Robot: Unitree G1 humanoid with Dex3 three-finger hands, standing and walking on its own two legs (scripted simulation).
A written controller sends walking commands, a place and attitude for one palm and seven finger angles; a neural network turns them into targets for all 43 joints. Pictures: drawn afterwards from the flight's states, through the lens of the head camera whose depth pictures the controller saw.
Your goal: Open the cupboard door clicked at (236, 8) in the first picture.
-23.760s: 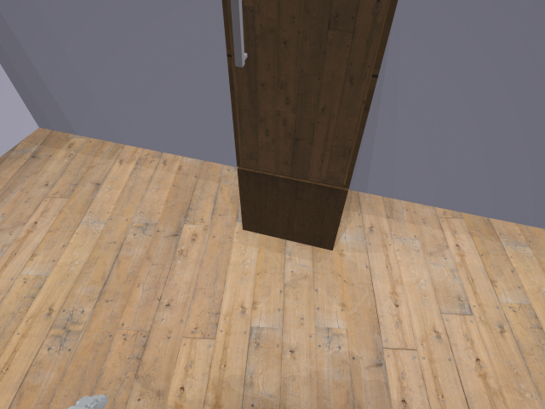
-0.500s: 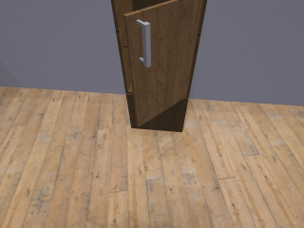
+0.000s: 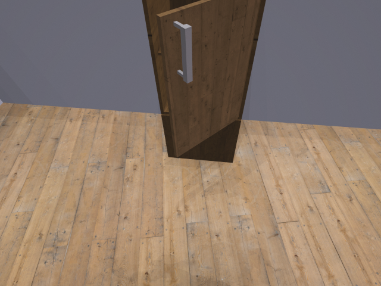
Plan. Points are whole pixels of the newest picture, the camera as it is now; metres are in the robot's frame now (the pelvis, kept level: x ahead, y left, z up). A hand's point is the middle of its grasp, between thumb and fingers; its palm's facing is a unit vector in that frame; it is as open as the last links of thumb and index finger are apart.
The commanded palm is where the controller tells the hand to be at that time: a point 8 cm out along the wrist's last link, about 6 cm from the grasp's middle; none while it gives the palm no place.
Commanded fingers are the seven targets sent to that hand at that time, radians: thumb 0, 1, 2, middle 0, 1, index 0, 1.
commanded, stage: look to check the result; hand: left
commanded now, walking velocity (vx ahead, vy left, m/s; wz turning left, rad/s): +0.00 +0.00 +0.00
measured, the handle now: (182, 53) +0.68 +0.06 +0.14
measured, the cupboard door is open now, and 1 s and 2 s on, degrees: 45 45 45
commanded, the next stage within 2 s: walk to a spot facing it in 0.16 s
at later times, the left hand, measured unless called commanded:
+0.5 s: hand out of the picture +0.10 +0.22 -0.16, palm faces -0.06 -0.95 -0.32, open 7.4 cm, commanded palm none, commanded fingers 0.00 0.90 0.90 -0.20 -0.30 -0.20 -0.30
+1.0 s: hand out of the picture +0.10 +0.16 -0.17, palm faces -0.27 -0.92 -0.27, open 7.4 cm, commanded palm none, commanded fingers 0.00 0.90 0.90 -0.20 -0.30 -0.20 -0.30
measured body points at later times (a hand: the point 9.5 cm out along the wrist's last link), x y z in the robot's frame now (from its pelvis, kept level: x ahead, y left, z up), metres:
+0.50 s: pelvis +0.02 -0.01 -0.01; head +0.04 -0.02 +0.44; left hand +0.10 +0.27 -0.14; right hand +0.07 -0.28 -0.15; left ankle +0.01 +0.13 -0.75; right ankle +0.01 -0.10 -0.75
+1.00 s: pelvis -0.01 -0.02 -0.01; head +0.05 -0.05 +0.44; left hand +0.12 +0.21 -0.15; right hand -0.01 -0.29 -0.16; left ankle +0.02 +0.13 -0.69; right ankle -0.01 -0.11 -0.75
